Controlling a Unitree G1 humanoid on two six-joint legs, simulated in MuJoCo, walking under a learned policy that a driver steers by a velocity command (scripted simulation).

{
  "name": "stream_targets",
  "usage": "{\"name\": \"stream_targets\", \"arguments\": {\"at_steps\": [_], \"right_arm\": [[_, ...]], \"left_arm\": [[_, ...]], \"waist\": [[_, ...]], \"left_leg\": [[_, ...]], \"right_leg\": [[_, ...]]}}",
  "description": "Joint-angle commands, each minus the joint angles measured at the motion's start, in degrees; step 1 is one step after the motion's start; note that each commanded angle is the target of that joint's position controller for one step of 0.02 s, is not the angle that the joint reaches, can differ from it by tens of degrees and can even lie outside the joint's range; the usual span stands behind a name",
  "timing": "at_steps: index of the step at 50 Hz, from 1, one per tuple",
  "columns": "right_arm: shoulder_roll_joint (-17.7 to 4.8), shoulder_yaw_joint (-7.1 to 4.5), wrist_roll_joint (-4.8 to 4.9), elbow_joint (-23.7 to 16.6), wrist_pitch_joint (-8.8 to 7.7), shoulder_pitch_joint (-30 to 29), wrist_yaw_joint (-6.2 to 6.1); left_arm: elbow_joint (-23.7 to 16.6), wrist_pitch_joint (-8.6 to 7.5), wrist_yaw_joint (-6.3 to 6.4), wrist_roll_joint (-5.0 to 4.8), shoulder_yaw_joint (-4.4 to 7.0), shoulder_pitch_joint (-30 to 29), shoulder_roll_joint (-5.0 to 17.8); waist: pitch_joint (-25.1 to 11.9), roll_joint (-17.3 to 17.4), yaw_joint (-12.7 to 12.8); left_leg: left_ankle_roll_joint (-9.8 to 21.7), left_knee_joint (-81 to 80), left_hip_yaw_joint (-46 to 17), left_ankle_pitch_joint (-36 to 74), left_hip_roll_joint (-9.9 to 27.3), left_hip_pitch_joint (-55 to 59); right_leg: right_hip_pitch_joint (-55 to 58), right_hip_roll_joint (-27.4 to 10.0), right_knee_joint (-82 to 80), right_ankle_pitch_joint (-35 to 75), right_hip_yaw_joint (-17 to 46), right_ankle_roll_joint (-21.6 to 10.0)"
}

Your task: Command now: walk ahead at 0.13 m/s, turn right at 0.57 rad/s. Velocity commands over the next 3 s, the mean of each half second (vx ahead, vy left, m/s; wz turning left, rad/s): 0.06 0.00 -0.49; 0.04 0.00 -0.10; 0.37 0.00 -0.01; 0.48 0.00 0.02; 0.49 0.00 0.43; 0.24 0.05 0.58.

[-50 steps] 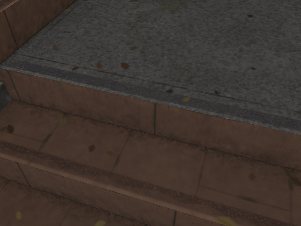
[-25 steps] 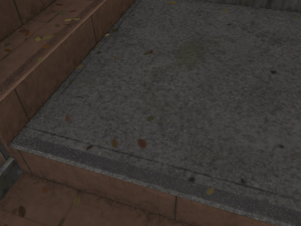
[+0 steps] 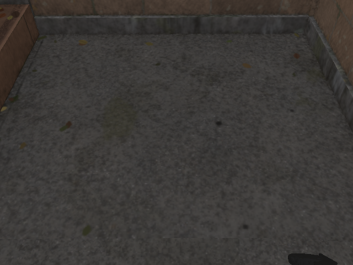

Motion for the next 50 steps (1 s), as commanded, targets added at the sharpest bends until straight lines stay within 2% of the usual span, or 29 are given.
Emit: {"name": "stream_targets", "arguments": {"at_steps": [1,3,4,6,7,10,13,16,18,19,21,22,24,25,26,27,28,29,30,31,33,36,37,40,42,44,46,49,50], "right_arm": [[1.55,1.56,-0.90,-3.56,1.35,6.92,-1.41],[0.43,1.72,-1.18,-3.80,2.61,3.65,-1.19],[1.15,1.50,-0.72,-2.68,2.90,2.44,-1.56],[1.91,1.85,-0.59,-3.83,3.39,-0.78,-1.86],[3.20,2.14,-0.55,-4.95,3.70,-3.67,-2.16],[5.16,3.79,-0.48,-7.81,4.07,-10.95,-1.63],[4.34,4.13,-0.86,-9.89,4.60,-15.46,-0.97],[5.37,5.13,-0.47,-13.00,5.41,-18.96,-0.25],[5.46,5.15,-0.49,-14.73,6.07,-20.79,-0.01],[5.73,5.66,0.55,-14.53,6.51,-19.26,0.19],[6.13,5.75,1.22,-14.58,6.49,-19.95,0.64],[4.91,5.05,3.21,-10.56,6.47,-11.80,0.64],[0.43,2.25,4.44,-6.68,6.17,0.38,0.29],[-2.37,0.86,4.01,-4.69,5.69,6.66,-0.36],[-6.92,-0.67,2.28,-3.19,6.31,9.33,-1.51],[-10.17,-1.55,1.59,-3.27,8.07,9.02,-2.48],[-7.79,-1.07,3.05,-3.65,8.10,3.21,-2.35],[-4.98,-0.26,2.90,-2.88,7.42,-1.97,-2.40],[-1.94,0.16,2.40,0.27,6.66,-4.24,-2.87],[-0.30,0.55,2.28,2.05,5.77,-4.88,-2.95],[0.34,0.86,1.87,3.82,3.32,-4.66,-2.38],[-2.61,0.11,1.81,6.82,0.72,-0.34,-1.93],[-2.18,0.24,1.60,6.66,0.87,0.03,-2.27],[-3.55,-0.29,2.35,7.46,0.80,4.04,-3.23],[-4.13,-0.02,1.96,6.12,2.41,4.40,-4.20],[-7.06,-1.22,0.71,6.07,3.53,7.73,-4.57],[-9.77,-2.50,0.67,6.46,3.35,10.04,-2.93],[-7.76,-1.89,2.14,7.08,3.13,6.95,-0.61],[-5.03,-1.25,2.03,6.69,2.74,6.50,0.13]], "left_arm": [[-0.97,-3.09,-0.74,-0.65,-0.05,-0.53,0.81],[-1.56,-3.35,0.15,-0.44,0.19,0.96,2.29],[-2.10,-3.67,0.54,0.31,0.15,2.77,2.40],[-2.77,-4.12,1.14,0.11,0.59,5.60,4.19],[-2.84,-4.08,1.27,0.55,0.77,6.17,4.79],[-3.37,-4.14,1.61,-0.03,0.78,7.86,5.74],[-2.12,-4.76,2.16,-0.42,0.96,11.94,5.71],[-0.52,-3.15,2.91,-0.58,0.94,13.72,4.72],[-0.46,-3.00,4.03,-0.64,1.50,14.36,6.54],[-1.22,-2.35,4.19,-0.65,1.81,13.12,8.23],[-1.44,-1.48,4.44,-0.48,1.55,13.63,7.37],[-3.19,-1.14,3.35,-0.64,0.92,9.60,6.30],[-4.12,-2.74,1.26,-2.65,1.24,7.31,9.09],[-4.17,-4.29,-0.01,-3.53,1.74,5.94,10.67],[-6.13,-4.53,-1.55,-4.19,1.69,4.76,9.52],[-7.20,-4.22,-2.50,-1.11,1.80,2.55,8.32],[-7.86,-3.79,-2.76,1.87,0.84,4.65,3.23],[-9.18,-2.76,-2.06,1.92,-0.28,4.32,-0.20],[-10.06,-1.75,-1.02,1.52,-1.23,1.97,-0.96],[-10.50,-1.06,-0.20,1.90,-1.92,2.60,-1.58],[-9.80,0.67,1.11,1.80,-2.12,6.49,-1.60],[-9.94,0.69,1.49,0.61,-2.05,5.75,-0.99],[-11.36,0.54,1.53,1.10,-2.53,4.35,-1.80],[-11.77,1.48,1.25,0.95,-2.17,0.79,-0.44],[-12.39,2.11,0.21,-0.92,-3.14,0.10,-1.15],[-13.00,2.02,-0.70,-2.05,-4.13,-4.15,-1.99],[-10.72,1.73,-1.62,-2.19,-3.02,-1.47,-0.57],[-7.55,-0.11,-2.10,-0.38,-2.36,7.94,-1.45],[-6.44,-1.67,-2.23,0.42,-2.22,13.88,-0.57]], "waist": [[3.50,1.18,-4.29],[2.37,1.73,-3.12],[-0.58,-0.95,-1.24],[-1.85,-1.66,0.26],[-2.41,-5.04,1.64],[0.61,-3.16,3.51],[0.87,-4.02,6.00],[0.51,-6.02,6.37],[-2.00,-8.96,6.52],[-3.27,-8.60,5.72],[-1.69,-8.45,5.43],[-4.89,-6.65,2.15],[-11.43,-10.67,-3.48],[-14.85,-7.97,-7.01],[-17.89,6.22,-7.41],[-18.21,21.58,-9.55],[-15.18,16.24,-4.79],[-6.78,10.21,0.02],[2.76,0.82,2.07],[4.61,-2.24,3.57],[4.78,-0.51,5.87],[3.55,1.58,5.23],[2.84,2.26,5.86],[-0.66,3.61,3.27],[-2.02,7.65,2.28],[-1.90,8.13,-1.84],[-2.96,10.42,-3.53],[1.29,4.14,2.61],[1.57,-3.36,5.24]], "left_leg": [[0.41,1.73,-0.89,-3.17,0.89,-13.58],[-0.41,-7.22,1.79,-1.57,1.87,-14.52],[-0.35,2.13,4.67,-1.32,0.52,-17.14],[-0.51,3.66,4.04,0.29,0.92,-22.24],[-0.20,10.79,4.47,-1.44,0.21,-26.11],[-0.76,15.69,3.97,-5.55,0.92,-37.07],[-1.57,13.47,4.74,-10.70,0.77,-42.86],[-2.81,-1.21,5.89,-12.26,1.01,-39.44],[-1.48,-3.14,2.15,-17.87,2.49,-38.10],[-0.54,-12.08,6.12,-23.46,2.54,-31.78],[3.18,-25.28,5.63,-33.27,2.21,-19.88],[4.44,-32.57,12.07,-37.26,-0.89,-3.41],[6.56,-41.37,12.85,-27.48,-5.02,19.00],[7.54,-49.62,7.47,-22.63,-4.38,28.88],[12.34,-60.45,-15.87,-19.95,4.14,39.00],[20.58,-80.56,-41.50,-14.37,15.13,35.00],[21.16,-83.95,-48.68,-18.91,14.93,27.42],[18.53,-83.85,-41.15,-33.37,14.28,19.18],[13.85,-82.53,-31.31,-39.63,12.57,11.63],[11.81,-80.49,-25.91,-36.98,11.30,7.34],[10.03,-78.79,-15.62,-25.94,8.64,6.16],[9.31,-79.17,-9.53,-14.95,8.64,11.32],[7.67,-79.02,-6.77,-13.58,7.69,14.81],[10.36,-80.14,-7.25,-5.34,9.02,22.34],[11.61,-86.61,-8.28,-7.24,9.96,29.20],[10.12,-89.53,-6.98,-16.12,8.41,29.93],[10.95,-93.71,-8.92,-28.14,11.18,24.73],[8.73,-90.35,-6.31,-41.60,7.84,14.43],[6.69,-80.11,-0.78,-37.21,4.25,8.67]], "right_leg": [[6.37,-11.15,-24.10,25.11,20.36,-2.12],[8.75,-9.44,-22.01,31.28,17.78,0.23],[13.15,-10.98,-20.68,40.21,19.65,-0.13],[16.82,-12.33,-21.87,35.89,23.10,0.18],[19.38,-12.76,-22.99,33.08,25.89,0.03],[24.66,-14.32,-26.66,21.50,32.60,-1.44],[33.00,-14.98,-28.05,26.58,34.93,-2.59],[35.02,-13.80,-30.59,31.00,32.70,-2.33],[41.15,-18.29,-33.83,39.75,35.10,-4.41],[41.83,-18.73,-38.50,45.09,30.72,-5.10],[40.03,-19.26,-39.90,53.50,26.16,-4.89],[33.32,-15.97,-37.01,72.20,17.81,-3.62],[27.96,-17.42,-28.84,100.43,17.75,-2.59],[25.64,-17.09,-20.19,97.59,15.63,-0.86],[10.15,-9.08,-6.35,70.48,14.32,3.31],[3.30,1.73,23.24,5.81,10.93,6.27],[-2.68,2.58,43.79,1.07,19.48,6.41],[-7.11,0.37,49.16,3.53,18.45,6.00],[-9.44,-1.98,45.66,7.96,16.17,5.22],[-8.93,-1.93,47.98,9.23,15.73,5.12],[-8.76,-1.33,51.18,10.57,15.53,5.13],[-13.25,-0.47,51.32,11.22,14.66,5.66],[-15.23,-2.84,43.40,13.14,16.08,6.79],[-15.92,-4.20,37.42,16.08,12.16,10.00],[-13.36,-9.11,17.87,6.69,7.43,11.96],[-4.58,-9.72,-0.65,-5.42,2.04,11.30],[8.91,-8.57,-5.28,-5.79,-1.43,7.48],[25.17,-5.41,-21.39,1.63,-2.69,3.25],[33.04,-11.06,-28.00,-4.77,8.71,2.59]]}}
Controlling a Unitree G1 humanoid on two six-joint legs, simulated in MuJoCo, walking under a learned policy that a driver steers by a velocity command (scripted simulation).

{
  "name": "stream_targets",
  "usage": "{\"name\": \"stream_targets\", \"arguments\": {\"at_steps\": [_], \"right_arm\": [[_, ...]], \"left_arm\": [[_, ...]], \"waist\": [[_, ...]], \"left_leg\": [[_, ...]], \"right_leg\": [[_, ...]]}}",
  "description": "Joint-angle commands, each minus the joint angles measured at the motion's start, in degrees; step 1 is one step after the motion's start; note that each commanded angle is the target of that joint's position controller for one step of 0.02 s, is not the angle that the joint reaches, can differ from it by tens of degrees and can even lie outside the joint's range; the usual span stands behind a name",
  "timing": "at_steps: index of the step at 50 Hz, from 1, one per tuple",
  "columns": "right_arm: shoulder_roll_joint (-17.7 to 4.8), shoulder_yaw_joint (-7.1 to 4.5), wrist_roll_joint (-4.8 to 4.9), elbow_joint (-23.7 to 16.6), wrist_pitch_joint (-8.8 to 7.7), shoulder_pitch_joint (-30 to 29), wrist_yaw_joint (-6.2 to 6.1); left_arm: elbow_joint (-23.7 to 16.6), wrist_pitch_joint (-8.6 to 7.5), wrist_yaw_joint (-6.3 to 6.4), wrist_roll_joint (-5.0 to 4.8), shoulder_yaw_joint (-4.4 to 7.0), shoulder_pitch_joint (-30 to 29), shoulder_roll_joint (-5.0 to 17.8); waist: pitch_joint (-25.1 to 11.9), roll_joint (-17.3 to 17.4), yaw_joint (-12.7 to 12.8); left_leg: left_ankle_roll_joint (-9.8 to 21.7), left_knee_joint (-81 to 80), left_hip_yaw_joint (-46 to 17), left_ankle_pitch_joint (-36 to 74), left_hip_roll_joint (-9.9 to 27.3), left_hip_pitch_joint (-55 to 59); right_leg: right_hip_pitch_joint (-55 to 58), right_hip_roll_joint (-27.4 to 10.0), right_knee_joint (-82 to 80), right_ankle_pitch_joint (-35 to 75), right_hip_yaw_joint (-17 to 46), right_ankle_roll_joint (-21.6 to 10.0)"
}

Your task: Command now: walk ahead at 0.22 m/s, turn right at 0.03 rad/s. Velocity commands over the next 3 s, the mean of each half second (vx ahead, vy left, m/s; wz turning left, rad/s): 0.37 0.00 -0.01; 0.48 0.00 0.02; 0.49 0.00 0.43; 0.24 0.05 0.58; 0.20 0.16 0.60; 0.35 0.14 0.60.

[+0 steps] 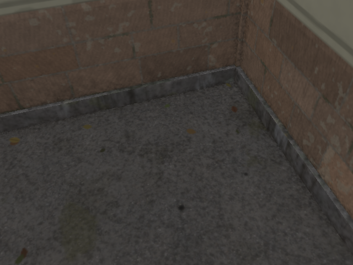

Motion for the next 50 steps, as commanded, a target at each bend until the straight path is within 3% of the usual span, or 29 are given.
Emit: {"name": "stream_targets", "arguments": {"at_steps": [1,2,3,4,6,9,12,14,18,23,25,26,27,28,29,30,31,32,33,34,35,36,38,41,45,46,50], "right_arm": [[-2.34,-0.76,1.40,-5.98,-1.01,-6.67,2.32],[-6.31,-2.06,-0.36,-6.74,-1.20,-7.43,2.44],[-6.92,-2.46,-0.41,-6.50,-1.60,-7.51,3.02],[-7.04,-2.51,-0.22,-6.16,-1.78,-7.32,3.58],[-7.14,-2.90,-0.76,-4.49,-1.71,-5.20,4.55],[-5.31,-2.50,-0.94,-3.28,-0.84,-4.38,4.96],[-5.73,-2.63,-1.40,-5.44,-0.49,-9.55,5.09],[-6.10,-2.62,-1.22,-6.18,-0.61,-12.23,5.22],[-6.13,-2.46,-0.55,-8.19,-0.87,-16.79,5.65],[-6.63,-2.33,-0.25,-11.12,-0.50,-21.02,5.58],[-5.88,-2.03,0.14,-11.59,-0.53,-20.07,5.37],[-6.19,-2.29,0.19,-11.45,-0.66,-17.91,4.93],[-7.43,-2.97,0.08,-10.49,-0.81,-13.93,4.15],[-8.24,-3.71,-0.01,-8.21,-1.21,-5.84,3.39],[-11.16,-4.87,-1.46,-4.99,-1.82,4.37,2.74],[-16.63,-5.64,-2.90,-5.22,-2.48,12.53,2.18],[-21.06,-5.93,-2.56,-5.47,-2.55,10.39,2.24],[-16.83,-5.22,-1.28,-6.41,-2.36,4.46,2.43],[-12.87,-4.15,-0.80,-7.25,-2.70,-0.83,2.35],[-9.94,-3.16,-0.37,-6.77,-3.21,-1.62,2.62],[-9.12,-2.77,0.08,-6.16,-3.83,-1.51,2.76],[-8.73,-2.37,0.77,-5.57,-4.61,-1.96,2.54],[-8.08,-1.87,0.82,-3.90,-5.94,0.68,2.28],[-8.51,-1.52,1.38,-1.47,-6.15,5.38,2.10],[-8.12,-0.93,1.23,0.57,-5.27,8.60,2.30],[-8.82,-1.13,1.19,1.38,-5.12,10.63,2.17],[-10.80,-1.57,0.83,3.87,-4.88,13.88,1.10]], "left_arm": [[-0.92,-3.43,0.08,1.91,3.38,15.09,10.35],[-1.15,-3.16,0.46,1.08,3.75,15.41,9.85],[-2.03,-3.49,0.67,0.56,3.23,11.02,8.62],[-2.64,-4.33,0.74,0.33,3.44,7.46,9.16],[-2.58,-5.80,1.05,-0.12,2.99,5.35,7.42],[1.07,-7.04,1.37,-0.14,3.05,10.48,6.53],[2.91,-8.00,1.26,-0.28,3.33,13.57,7.34],[3.82,-8.67,0.92,-0.36,3.29,14.86,7.09],[3.99,-9.23,0.91,0.53,3.66,13.54,8.96],[4.80,-8.87,0.80,0.60,4.04,11.52,10.37],[5.88,-8.32,0.96,0.57,3.98,11.01,10.73],[6.15,-8.23,0.95,0.53,4.20,10.33,11.75],[6.52,-7.99,0.95,0.41,4.31,10.55,12.49],[6.95,-7.40,0.89,0.35,4.78,10.13,13.97],[6.22,-7.19,0.62,0.53,4.76,9.86,13.57],[4.13,-7.03,0.32,0.81,3.38,10.82,8.67],[2.45,-7.26,0.10,-1.03,2.50,17.65,2.85],[2.23,-7.30,0.20,-0.23,3.41,12.35,7.35],[1.28,-7.30,-0.02,-0.27,3.77,7.35,8.93],[1.27,-7.23,-0.25,0.05,3.61,4.72,8.96],[1.14,-6.55,-0.72,0.76,3.63,4.46,8.60],[1.53,-5.63,-1.31,1.59,3.47,5.25,8.29],[1.72,-4.26,-1.75,1.93,3.27,4.62,7.52],[0.11,-3.25,-2.04,2.42,3.08,-1.78,7.60],[-2.20,-3.35,-2.68,1.82,2.19,-11.08,5.92],[-2.96,-3.45,-2.80,1.76,1.77,-13.52,5.32],[-5.38,-4.20,-2.55,1.52,1.59,-21.19,6.43]], "waist": [[0.18,-17.55,7.90],[3.28,-15.23,7.60],[5.28,-10.86,4.57],[5.13,-7.42,2.94],[2.50,-5.40,1.55],[1.76,-6.71,2.26],[3.28,-6.93,3.78],[3.48,-7.16,4.62],[5.26,-6.97,4.61],[8.34,-7.10,4.81],[8.69,-7.94,4.37],[8.07,-8.37,3.22],[6.57,-8.62,1.71],[2.50,-7.36,-2.06],[-4.26,-4.41,-5.32],[-12.80,4.66,-6.96],[-17.28,23.62,-1.78],[-10.39,14.82,-0.58],[-4.54,6.07,1.18],[-3.42,0.35,1.52],[-2.78,0.09,2.44],[-2.60,2.22,3.70],[-1.13,2.05,3.94],[2.44,0.77,2.71],[4.58,1.27,0.25],[4.64,2.41,-0.80],[6.03,0.69,-2.47]], "left_leg": [[0.70,8.55,0.01,-10.34,-2.86,-28.12],[0.24,18.56,-5.29,-7.54,-1.92,-30.48],[-0.26,23.39,-7.44,-2.04,-0.54,-29.48],[-0.80,24.14,-7.71,1.54,0.42,-28.47],[-1.90,24.47,-6.83,6.79,1.06,-25.03],[-2.35,26.97,-5.21,12.51,0.69,-27.50],[-3.07,25.31,-4.84,16.77,2.01,-33.75],[-3.19,23.57,-4.70,18.51,3.11,-35.62],[-3.22,15.21,-4.04,20.43,4.76,-33.17],[-0.56,2.48,-1.45,19.34,5.16,-24.26],[1.42,-3.51,0.22,16.72,4.12,-17.97],[2.48,-6.09,1.32,15.10,2.59,-12.67],[3.02,-8.07,2.44,13.80,0.28,-7.11],[3.74,-11.58,3.67,14.44,-2.51,1.76],[4.77,-9.74,1.46,12.55,-1.54,16.11],[6.63,-11.12,-17.00,-4.47,13.97,27.80],[11.78,-26.97,-46.19,-8.56,23.45,33.46],[10.16,-31.09,-46.89,-8.63,21.13,26.65],[9.08,-28.81,-35.76,-1.94,19.53,19.36],[8.03,-28.33,-27.09,6.21,16.61,14.06],[7.22,-28.76,-21.24,10.30,14.06,10.85],[6.68,-29.93,-17.81,13.39,12.40,8.25],[7.54,-31.68,-15.23,19.17,11.40,8.33],[7.89,-33.64,-11.74,25.62,10.85,12.13],[6.07,-32.97,-6.15,34.90,7.72,14.32],[6.01,-32.79,-6.87,36.73,7.94,15.74],[6.52,-30.84,-10.20,44.46,10.33,23.78]], "right_leg": [[25.61,-16.19,-28.09,-31.48,33.84,-7.19],[21.83,-20.37,-33.96,-37.67,45.58,-9.83],[17.75,-20.05,-34.21,-33.95,43.73,-10.98],[15.35,-17.95,-32.76,-27.67,37.64,-10.55],[15.02,-13.52,-32.60,-17.14,28.06,-8.10],[18.28,-10.58,-31.66,-7.78,21.28,-7.45],[21.59,-12.08,-33.38,-4.75,20.85,-9.09],[23.18,-12.84,-34.24,-1.52,19.77,-9.77],[22.88,-13.32,-36.07,3.64,16.36,-9.82],[22.86,-13.86,-36.87,9.28,11.26,-7.47],[23.10,-13.89,-35.06,13.54,9.48,-6.76],[22.99,-14.01,-32.01,22.79,8.54,-5.84],[23.95,-13.86,-25.92,36.12,7.30,-4.68],[23.93,-12.13,-14.62,46.53,5.06,-3.37],[16.79,-9.25,0.02,43.97,2.98,-2.10],[5.64,-5.52,19.94,20.49,1.96,-1.51],[-9.44,5.25,35.83,-9.57,5.80,0.17],[-14.68,2.05,41.22,-3.15,10.20,-0.76],[-14.72,-1.13,41.22,4.34,8.60,-1.04],[-11.77,-3.11,37.77,7.67,8.18,-1.01],[-9.52,-4.41,34.75,8.18,7.75,-0.77],[-7.52,-5.16,32.93,9.36,7.41,-0.40],[-9.15,-5.02,31.68,9.75,5.95,0.18],[-16.72,-6.16,24.92,12.70,4.20,1.42],[-15.88,-4.54,7.60,19.19,0.62,2.35],[-15.55,-4.15,3.60,20.28,-0.04,2.35],[-16.38,-2.19,-4.92,21.53,-0.47,1.44]]}}
Over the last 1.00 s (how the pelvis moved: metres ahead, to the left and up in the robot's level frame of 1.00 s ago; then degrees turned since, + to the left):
0.28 0.04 0.22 -15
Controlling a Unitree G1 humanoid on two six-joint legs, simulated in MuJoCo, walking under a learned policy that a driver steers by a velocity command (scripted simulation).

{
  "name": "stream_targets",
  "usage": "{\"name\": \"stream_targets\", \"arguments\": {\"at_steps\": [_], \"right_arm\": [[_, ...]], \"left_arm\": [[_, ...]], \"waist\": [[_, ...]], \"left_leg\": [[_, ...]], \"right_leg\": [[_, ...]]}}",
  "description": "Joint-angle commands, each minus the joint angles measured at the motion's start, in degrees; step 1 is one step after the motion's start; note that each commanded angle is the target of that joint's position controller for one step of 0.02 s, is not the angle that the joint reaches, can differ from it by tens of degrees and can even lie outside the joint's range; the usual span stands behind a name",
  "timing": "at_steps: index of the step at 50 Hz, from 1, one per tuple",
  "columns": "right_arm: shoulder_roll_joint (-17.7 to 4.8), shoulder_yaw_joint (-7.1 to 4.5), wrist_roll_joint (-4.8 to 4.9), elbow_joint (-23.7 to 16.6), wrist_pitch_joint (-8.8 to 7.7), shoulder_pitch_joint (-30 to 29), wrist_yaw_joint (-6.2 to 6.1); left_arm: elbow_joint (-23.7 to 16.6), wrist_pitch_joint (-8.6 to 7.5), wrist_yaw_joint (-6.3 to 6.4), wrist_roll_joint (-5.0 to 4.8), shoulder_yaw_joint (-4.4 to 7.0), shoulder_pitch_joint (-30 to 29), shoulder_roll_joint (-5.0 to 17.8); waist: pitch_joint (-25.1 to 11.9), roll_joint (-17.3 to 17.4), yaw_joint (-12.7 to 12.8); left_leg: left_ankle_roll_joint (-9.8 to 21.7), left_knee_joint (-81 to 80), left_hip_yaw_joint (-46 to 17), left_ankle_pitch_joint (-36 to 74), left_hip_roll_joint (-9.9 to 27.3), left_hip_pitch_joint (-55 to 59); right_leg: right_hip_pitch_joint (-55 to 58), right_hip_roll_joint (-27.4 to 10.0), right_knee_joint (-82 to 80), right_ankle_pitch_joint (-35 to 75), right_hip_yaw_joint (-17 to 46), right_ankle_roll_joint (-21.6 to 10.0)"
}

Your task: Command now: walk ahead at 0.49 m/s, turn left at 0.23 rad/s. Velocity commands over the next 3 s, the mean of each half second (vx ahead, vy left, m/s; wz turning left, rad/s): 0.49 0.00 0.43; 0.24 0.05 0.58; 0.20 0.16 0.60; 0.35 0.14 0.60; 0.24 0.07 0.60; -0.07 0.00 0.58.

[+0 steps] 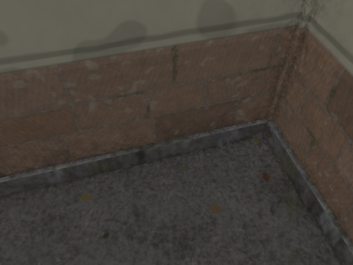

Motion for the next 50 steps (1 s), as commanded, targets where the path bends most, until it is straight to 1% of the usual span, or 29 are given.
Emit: {"name": "stream_targets", "arguments": {"at_steps": [1,4,5,6,7,8,9,10,11,13,16,18,20,22,23,25,28,29,30,31,32,33,35,36,38,39,43,46,50], "right_arm": [[-9.94,-2.45,-0.37,-0.19,-0.53,4.09,-0.88],[-11.36,-2.88,-0.47,0.00,-0.58,0.62,-1.05],[-11.77,-2.95,-0.84,-0.07,-0.27,-0.28,-0.87],[-11.81,-3.03,-0.76,-0.91,-0.22,-2.91,-0.46],[-9.69,-2.67,0.14,-3.62,-0.47,-3.83,-0.15],[-3.65,-1.45,2.50,-3.89,0.45,3.65,-0.27],[-9.61,-2.81,0.88,-1.98,1.33,1.20,-0.85],[-10.79,-2.92,0.29,-3.47,1.56,-5.05,-0.54],[-9.33,-2.84,0.24,-3.67,1.65,-5.70,-0.29],[-7.32,-2.54,-0.15,-2.76,2.46,-4.81,0.84],[-6.83,-2.60,-1.84,-2.58,3.16,-8.15,1.94],[-7.24,-2.31,-2.97,-5.11,3.11,-15.56,2.06],[-6.76,-1.72,-1.34,-6.94,2.99,-19.86,2.30],[-7.64,-1.68,-1.62,-8.08,2.83,-23.68,2.51],[-5.26,-1.22,-1.74,-7.49,2.10,-25.79,0.87],[-6.55,-1.24,-1.75,-5.65,0.68,-23.72,0.93],[-10.43,-2.06,-2.22,-3.46,0.27,-15.95,2.51],[-11.56,-2.67,-1.81,-1.34,0.46,-11.20,2.72],[-14.08,-3.60,-2.61,1.04,0.50,-5.25,2.35],[-22.51,-5.30,-4.61,0.21,-0.26,-6.63,1.70],[-23.56,-6.28,-2.34,-0.68,0.26,-8.45,0.21],[-20.39,-5.45,-0.38,-1.99,0.88,-10.54,-0.52],[-13.95,-3.80,1.67,-2.07,2.24,-16.41,-1.29],[-12.01,-3.09,2.31,-1.98,2.73,-18.07,-1.42],[-14.08,-3.35,1.82,-0.93,2.88,-17.60,-1.49],[-15.02,-3.55,1.90,-0.49,2.90,-16.75,-1.71],[-16.19,-4.05,0.05,0.12,4.69,-18.82,-1.75],[-16.48,-4.29,-0.49,1.82,5.78,-18.00,-1.26],[-17.19,-4.50,-1.51,0.30,7.12,-21.17,0.08]], "left_arm": [[-6.53,-1.81,0.33,-0.87,0.25,-8.94,3.34],[-4.47,-2.29,1.79,-0.93,1.17,-2.04,5.81],[-2.44,-2.64,2.65,-0.59,1.87,4.28,7.43],[-0.12,-3.31,3.32,0.39,2.66,13.22,9.17],[0.74,-3.53,4.54,2.01,3.84,22.15,14.10],[0.00,-3.33,4.33,2.98,4.40,18.03,15.91],[-1.23,-2.95,4.31,1.02,3.74,13.80,11.67],[-1.49,-3.64,4.07,0.70,2.57,8.86,8.28],[-0.40,-4.14,3.60,0.66,2.11,7.65,6.90],[2.72,-4.47,3.57,-0.82,1.27,9.18,5.29],[5.36,-6.20,3.13,-1.97,0.73,10.13,4.73],[6.18,-7.73,3.42,-1.52,2.04,8.93,8.61],[7.22,-8.10,3.57,-1.49,2.70,8.34,11.00],[7.48,-8.38,3.55,-1.57,2.76,7.74,11.10],[7.94,-8.33,4.38,-2.66,2.01,6.38,9.43],[10.50,-8.07,4.31,-3.68,2.00,9.45,10.49],[10.53,-6.47,3.68,-2.67,3.34,5.16,14.88],[10.98,-5.42,3.35,-1.69,3.37,4.91,14.32],[10.68,-4.56,3.34,-1.03,3.18,5.60,13.45],[8.18,-4.41,3.30,-3.41,1.57,10.31,6.75],[7.88,-3.71,4.16,-2.55,0.74,11.21,8.31],[8.96,-3.45,4.51,-0.77,0.72,11.72,9.68],[8.32,-3.76,5.02,-0.22,0.46,5.21,10.16],[7.23,-3.31,5.13,0.62,0.46,3.23,10.74],[6.72,-1.88,6.06,0.58,0.44,2.40,10.98],[6.39,-1.14,6.76,-0.32,0.14,2.15,10.65],[6.16,0.44,9.93,-0.83,-0.75,-0.56,10.45],[6.17,0.80,10.17,-1.09,-0.84,-0.66,11.79],[9.16,-0.79,9.13,-1.31,-0.28,6.64,12.65]], "waist": [[4.16,4.64,0.04],[1.09,6.62,4.04],[-2.07,5.89,6.77],[-7.20,4.94,11.74],[-15.60,-0.52,14.12],[-19.24,-11.81,7.95],[-13.36,-2.89,7.52],[-7.27,2.44,6.66],[-3.79,3.23,5.05],[0.83,-1.67,2.67],[-0.43,-2.71,1.51],[-1.39,-1.38,1.71],[0.80,-1.99,1.78],[2.03,-1.03,2.59],[4.57,0.05,2.31],[0.72,-3.13,3.09],[-6.87,-7.77,-1.38],[-9.87,-5.97,-3.49],[-11.33,-1.94,-5.78],[-7.98,16.35,0.48],[-15.86,21.95,0.72],[-18.31,13.42,2.39],[-10.96,3.76,4.35],[-9.60,4.57,4.88],[-10.85,8.21,5.18],[-11.83,9.21,5.14],[-11.10,10.50,3.69],[-7.26,9.80,2.53],[-4.74,10.98,4.98]], "left_leg": [[3.88,0.50,-8.95,41.39,17.34,2.29],[3.11,8.54,-9.57,56.18,16.75,1.61],[2.44,16.03,-9.63,59.04,15.67,0.44],[1.60,27.56,-9.10,53.80,13.90,-6.90],[0.83,43.14,-6.51,33.81,9.69,-15.98],[-0.48,61.66,-4.31,-13.10,1.14,-36.10],[0.38,63.39,-8.14,-8.87,4.68,-37.76],[0.16,60.77,-8.57,-3.94,6.86,-36.74],[0.04,58.18,-8.00,-2.19,8.57,-35.68],[-1.26,55.25,-7.55,-1.86,10.62,-33.76],[-2.69,53.26,-6.99,4.33,11.56,-37.29],[-2.40,49.58,-5.75,9.64,13.19,-38.61],[-3.37,42.60,-4.77,12.96,13.40,-38.85],[-3.56,33.49,-3.49,17.01,12.72,-36.59],[-3.98,27.06,-0.51,18.43,10.30,-31.72],[-3.22,21.94,0.52,18.12,7.36,-25.25],[0.26,17.13,-1.75,12.63,5.90,-21.43],[2.00,16.20,-0.08,7.83,4.58,-17.40],[3.33,15.00,-1.97,2.54,3.93,-10.11],[9.22,15.55,-20.12,46.38,17.90,0.37],[16.02,12.41,-33.37,76.92,24.26,7.39],[14.96,14.07,-26.47,77.99,23.45,6.73],[8.84,12.63,-19.49,60.37,18.48,-5.50],[5.33,11.42,-17.73,55.30,14.88,-9.25],[0.26,10.83,-16.62,59.10,12.40,-10.12],[-0.12,11.08,-17.42,58.06,12.08,-9.45],[1.07,6.46,-25.76,24.50,12.78,-14.33],[2.22,1.75,-32.85,-2.34,12.33,-18.79],[-2.91,0.98,-32.60,-6.91,7.36,-25.95]], "right_leg": [[-0.50,2.22,-5.58,1.28,-1.29,-1.42],[11.82,5.66,-7.52,-5.87,-1.46,-3.97],[19.84,7.08,-9.53,-8.07,-2.01,-4.92],[33.80,4.05,-12.01,-6.37,1.14,-6.90],[46.89,-9.44,-13.48,-11.78,14.45,-8.93],[58.05,-23.18,-18.02,-13.88,39.58,-16.37],[49.90,-20.52,-22.62,-17.31,39.50,-14.81],[41.82,-18.23,-25.03,-17.81,29.96,-13.18],[36.91,-15.74,-27.26,-14.67,23.73,-12.06],[30.07,-11.75,-29.71,-7.80,14.20,-8.68],[31.18,-10.71,-29.13,12.04,5.02,-6.90],[30.48,-11.36,-31.58,8.67,1.42,-7.19],[29.56,-10.34,-34.44,3.41,-0.94,-7.20],[30.17,-9.35,-34.75,3.85,-4.39,-6.31],[25.46,-7.09,-30.94,21.44,-9.59,-5.53],[28.40,-5.43,-26.16,29.73,-10.62,-4.23],[36.89,-7.20,-14.70,29.14,-8.22,-2.77],[38.02,-6.91,-6.72,25.98,-9.07,-2.86],[32.17,-5.19,6.31,19.52,-8.90,-2.36],[11.35,2.88,23.92,-11.88,-10.55,1.53],[3.21,9.53,36.11,-34.71,-1.84,2.22],[4.23,4.97,37.84,-30.59,4.83,1.07],[6.75,2.73,31.12,-23.02,5.52,1.95],[9.52,2.85,24.99,-20.53,5.01,2.09],[12.59,6.20,17.57,-19.87,2.34,2.65],[13.41,6.45,15.12,-20.25,2.35,2.87],[13.76,4.79,9.69,-20.92,3.47,2.42],[14.62,4.19,5.83,-22.84,5.33,0.79],[26.93,6.05,-9.91,-23.76,3.58,-2.26]]}}
Over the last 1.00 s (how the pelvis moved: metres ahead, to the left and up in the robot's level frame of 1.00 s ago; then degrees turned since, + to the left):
0.50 0.12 0.02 1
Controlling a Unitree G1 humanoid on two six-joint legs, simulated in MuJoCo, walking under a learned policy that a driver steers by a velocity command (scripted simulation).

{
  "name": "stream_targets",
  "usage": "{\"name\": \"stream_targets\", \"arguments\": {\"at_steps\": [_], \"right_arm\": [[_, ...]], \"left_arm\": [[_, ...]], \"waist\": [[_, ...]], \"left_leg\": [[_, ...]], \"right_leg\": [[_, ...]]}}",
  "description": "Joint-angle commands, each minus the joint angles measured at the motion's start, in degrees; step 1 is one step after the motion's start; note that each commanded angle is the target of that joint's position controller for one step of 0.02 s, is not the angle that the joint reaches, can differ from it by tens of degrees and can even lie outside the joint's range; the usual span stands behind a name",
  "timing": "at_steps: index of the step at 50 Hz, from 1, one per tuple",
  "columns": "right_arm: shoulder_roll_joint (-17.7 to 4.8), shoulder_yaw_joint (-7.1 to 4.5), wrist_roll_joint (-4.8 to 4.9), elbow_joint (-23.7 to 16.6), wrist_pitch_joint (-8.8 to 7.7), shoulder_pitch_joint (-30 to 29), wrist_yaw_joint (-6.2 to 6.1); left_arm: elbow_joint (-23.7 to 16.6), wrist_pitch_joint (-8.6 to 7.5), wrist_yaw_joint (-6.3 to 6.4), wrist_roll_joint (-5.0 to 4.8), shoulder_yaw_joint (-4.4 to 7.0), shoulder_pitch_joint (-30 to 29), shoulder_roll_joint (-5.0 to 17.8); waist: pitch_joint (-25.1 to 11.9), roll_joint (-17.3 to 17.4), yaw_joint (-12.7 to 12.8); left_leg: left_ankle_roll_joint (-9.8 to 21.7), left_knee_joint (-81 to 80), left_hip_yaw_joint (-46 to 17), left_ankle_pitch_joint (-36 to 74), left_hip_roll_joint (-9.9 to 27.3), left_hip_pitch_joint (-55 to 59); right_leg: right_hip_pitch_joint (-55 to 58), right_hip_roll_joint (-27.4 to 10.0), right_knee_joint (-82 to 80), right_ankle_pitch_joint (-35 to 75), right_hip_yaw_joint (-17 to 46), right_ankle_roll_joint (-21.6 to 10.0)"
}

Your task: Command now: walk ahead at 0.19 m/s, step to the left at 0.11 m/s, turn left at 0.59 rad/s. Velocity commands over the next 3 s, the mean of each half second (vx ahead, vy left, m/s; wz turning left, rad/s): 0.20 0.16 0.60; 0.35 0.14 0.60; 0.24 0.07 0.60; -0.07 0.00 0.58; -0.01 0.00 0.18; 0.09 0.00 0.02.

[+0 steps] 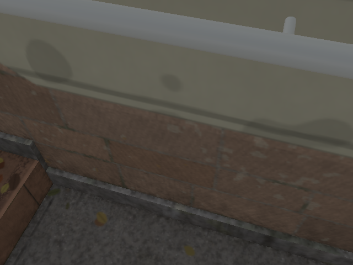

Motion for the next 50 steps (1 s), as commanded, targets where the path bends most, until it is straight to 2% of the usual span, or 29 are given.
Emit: {"name": "stream_targets", "arguments": {"at_steps": [1,2,3,4,6,9,12,15,18,20,21,22,27,32,33,35,36,37,38,39,40,41,42,43,44,45,46,47,50], "right_arm": [[-8.68,-1.54,0.12,-4.81,0.22,-5.88,0.47],[-6.20,-0.71,1.30,-7.45,-0.02,-8.48,1.01],[-6.26,-0.52,-0.07,-7.43,-0.92,-6.81,0.97],[-11.47,-1.44,-1.81,-5.77,-1.24,-3.42,2.01],[-10.11,-1.69,-2.42,-3.36,-0.62,0.63,3.67],[-5.53,0.33,-1.82,-2.85,1.53,-2.07,5.42],[-4.47,1.21,-1.05,-4.47,1.73,-6.38,5.97],[-4.22,1.55,-1.00,-5.47,2.25,-8.47,5.43],[-5.35,1.41,-0.14,-4.83,2.00,-5.37,3.61],[-7.93,0.73,-2.83,-2.21,1.13,2.20,4.97],[-18.82,-1.51,-2.52,-2.44,1.04,5.93,5.89],[-18.37,-1.90,-1.10,-0.99,0.37,7.80,4.98],[-8.97,0.10,-1.19,-5.35,0.96,-2.28,2.98],[-8.75,0.29,-1.40,-6.89,1.46,-4.39,4.12],[-9.02,-0.08,-0.23,-6.76,-0.35,-0.61,2.41],[-11.78,-0.82,0.36,-4.14,-1.60,5.80,0.52],[-10.12,-0.36,-0.52,-5.18,-0.11,-0.39,1.55],[-10.83,-0.61,0.65,-6.09,-2.28,1.25,0.59],[-7.38,0.43,0.01,-7.38,-0.85,-5.81,2.50],[-2.73,1.65,0.31,-9.45,-1.84,-6.24,3.38],[-7.38,0.87,-1.77,-7.95,-1.39,-3.21,3.45],[-9.37,0.21,-2.37,-5.60,-0.72,-1.33,3.87],[-5.75,1.61,0.37,-4.99,-2.54,-0.99,3.36],[-6.41,1.51,0.59,-4.77,-3.17,-1.59,3.24],[-7.33,0.98,-1.89,-5.05,-1.62,-6.27,4.56],[-5.28,1.62,-2.41,-4.64,-1.26,-4.08,5.27],[-1.47,2.91,0.00,-6.49,-2.53,-6.55,4.27],[-1.86,3.22,-0.12,-8.29,-2.92,-9.19,4.03],[-3.44,3.07,-1.18,-10.75,-3.36,-14.57,4.96]], "left_arm": [[1.45,-2.06,-0.19,-0.11,2.40,14.73,8.47],[1.53,-2.39,-0.07,1.15,4.58,16.31,15.21],[-0.49,-1.95,0.24,2.33,6.14,5.07,18.29],[-1.37,-2.03,0.42,0.82,5.41,1.40,13.86],[-1.33,-2.86,-0.80,-0.46,4.68,-0.43,10.39],[1.84,-2.77,-1.86,-1.19,4.81,6.96,9.48],[3.45,-3.06,-2.63,-0.61,6.11,10.52,13.40],[3.88,-2.37,-2.02,-0.86,7.79,9.38,17.50],[2.52,-2.07,-4.57,-0.61,7.75,8.62,14.93],[4.59,0.06,-3.63,0.53,7.85,14.32,13.81],[-0.55,1.10,-3.64,1.03,6.36,11.10,7.53],[-1.64,2.66,-2.78,1.70,5.59,4.73,7.45],[3.92,1.79,-1.24,-0.41,5.68,13.28,9.86],[5.13,1.17,0.09,-2.19,4.93,15.68,8.83],[0.98,0.61,-3.20,1.23,3.06,7.76,4.08],[-2.63,-0.73,-5.68,1.01,4.11,0.76,6.79],[1.27,-1.50,-2.43,-1.83,5.36,10.67,11.37],[-0.38,-3.31,-4.92,0.19,3.34,10.65,6.05],[3.52,-3.82,-1.20,-1.99,5.99,20.40,12.61],[3.25,-3.07,0.58,-0.59,7.99,24.55,20.81],[4.29,-1.79,1.48,-0.99,8.22,21.53,21.58],[4.08,-1.41,1.66,-1.43,7.29,20.25,16.59],[1.58,-1.83,-2.20,-0.06,4.22,14.36,5.49],[-0.24,-2.34,-2.81,-0.04,3.57,10.13,3.32],[2.95,-2.20,-0.09,-1.60,5.54,14.16,9.61],[4.16,-2.49,0.12,-1.60,5.36,17.55,10.10],[2.97,-3.39,-2.55,-0.57,3.58,16.13,5.12],[2.32,-4.11,-3.58,-0.62,4.00,13.76,6.76],[2.36,-5.47,-4.82,-0.25,5.08,15.05,9.68]], "waist": [[-7.07,6.17,7.26],[-8.64,-7.84,8.38],[-5.14,-24.79,4.93],[-5.20,-15.49,0.66],[-4.81,-6.77,-2.47],[-2.01,-7.75,2.42],[-1.98,-11.74,5.59],[-1.99,-14.16,5.47],[-3.67,-17.97,4.19],[-7.88,-6.85,0.47],[-9.70,15.99,-2.17],[-6.26,16.98,-3.40],[-5.15,7.84,3.39],[-2.01,6.77,4.92],[-3.67,0.64,1.91],[0.77,-0.14,-0.90],[3.02,4.94,3.45],[-0.43,-0.55,4.13],[0.23,0.05,10.11],[-4.75,-14.63,9.78],[-2.58,-12.21,6.48],[-1.47,-5.73,4.83],[-3.87,-15.23,4.22],[-0.86,-19.30,4.01],[6.85,-4.41,4.70],[3.12,-0.48,4.91],[-2.13,-11.15,5.77],[0.26,-14.98,5.62],[3.86,-11.69,7.01]], "left_leg": [[-6.92,-8.15,-15.72,-24.78,10.12,-7.89],[-12.29,6.34,-7.11,-28.69,3.42,-18.64],[-10.00,30.36,1.79,-26.56,2.80,-21.33],[-8.55,39.01,-0.69,-18.82,9.64,-14.84],[-7.13,46.29,2.15,-13.71,10.15,-10.01],[-7.95,38.81,6.13,-12.51,9.33,-13.24],[-8.20,27.26,7.51,-15.03,11.71,-10.36],[-7.44,15.67,9.74,-19.77,12.62,-0.80],[-4.49,4.05,14.19,-15.93,10.89,8.23],[-1.42,-6.06,8.38,-11.36,12.51,16.53],[6.50,-6.45,-13.60,0.25,26.70,24.58],[9.13,-5.62,-12.71,5.51,24.54,24.31],[7.04,-3.88,-4.32,3.23,17.30,14.97],[8.11,-7.14,-13.65,-17.28,17.75,3.19],[10.00,-14.37,-26.89,-37.86,27.29,6.83],[12.13,-18.57,-35.52,-40.67,31.15,19.84],[9.46,-6.18,-18.56,-18.92,17.49,16.83],[9.06,-11.54,-22.82,-29.52,23.02,14.77],[4.27,2.42,-10.91,-14.35,8.91,2.52],[-0.82,17.78,-1.22,-21.61,1.92,-14.35],[-2.61,24.98,-0.92,-27.39,5.31,-19.01],[-3.83,30.96,-2.18,-24.46,8.05,-18.95],[-2.55,31.60,1.97,-21.13,12.12,-16.41],[-2.85,32.37,4.75,-17.52,10.56,-16.07],[-5.09,32.13,3.49,-11.41,11.69,-22.36],[-5.72,32.23,3.29,-10.35,10.73,-20.82],[-5.49,29.20,7.27,-12.14,11.54,-16.11],[-5.65,25.74,9.93,-11.82,11.88,-14.38],[-4.16,14.76,13.23,-8.94,12.90,-7.06]], "right_leg": [[21.19,-2.33,-18.61,3.96,0.26,-3.07],[28.83,-15.02,-29.42,-8.30,14.51,-7.81],[16.87,-31.60,-34.45,-8.84,31.47,-12.43],[9.43,-30.50,-33.00,-0.30,23.91,-10.87],[6.44,-22.48,-28.35,11.90,11.18,-6.05],[10.83,-15.15,-23.70,16.37,1.08,-4.43],[12.98,-18.41,-23.89,14.79,1.28,-5.80],[11.29,-19.49,-24.11,13.13,-1.12,-4.73],[9.68,-18.17,-21.33,5.05,-4.49,-1.62],[9.63,-15.66,-0.12,23.62,-8.96,-0.21],[-10.15,-4.59,11.36,-3.88,-13.72,3.80],[-17.41,-3.10,22.18,-12.85,-7.25,2.71],[-6.30,-5.13,16.20,0.33,-4.30,0.57],[11.62,-4.85,-2.75,2.71,-1.57,0.53],[5.31,-2.36,-0.23,1.48,-1.78,1.14],[-10.01,-5.34,0.50,6.63,4.16,-0.17],[-1.26,-5.60,-6.97,3.21,4.40,-1.57],[2.75,-4.36,-13.39,5.15,3.04,-1.48],[23.19,-9.34,-25.05,12.13,7.34,-2.57],[39.05,-25.39,-28.41,6.11,26.97,-5.63],[33.90,-32.68,-27.78,14.19,34.54,-8.94],[33.75,-31.25,-25.56,23.19,27.93,-8.48],[30.72,-19.03,-29.92,-7.73,15.94,-6.45],[27.09,-16.11,-33.58,-9.89,11.98,-4.93],[28.79,-20.29,-28.49,16.51,9.62,-4.15],[30.53,-19.31,-23.16,36.16,5.37,-3.20],[27.58,-13.92,-28.75,17.25,-0.37,-3.40],[23.30,-13.84,-31.70,10.70,-0.96,-3.94],[17.31,-13.91,-32.44,14.28,-6.40,-3.22]]}}
Over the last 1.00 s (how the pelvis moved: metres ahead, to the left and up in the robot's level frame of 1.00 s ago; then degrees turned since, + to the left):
0.35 0.09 -0.01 34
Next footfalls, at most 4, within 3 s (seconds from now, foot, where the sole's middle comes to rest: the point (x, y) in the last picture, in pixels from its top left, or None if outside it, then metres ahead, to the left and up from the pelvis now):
0.02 right None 0.08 -0.13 -0.77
0.40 left None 0.02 0.22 -0.77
0.76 right None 0.11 0.09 -0.77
1.14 left None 0.17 0.48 -0.77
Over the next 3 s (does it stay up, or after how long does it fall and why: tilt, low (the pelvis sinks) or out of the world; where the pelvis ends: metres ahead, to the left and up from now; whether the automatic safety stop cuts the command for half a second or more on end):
stays up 0.10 0.41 0.01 its command is cut before an obstacle from the start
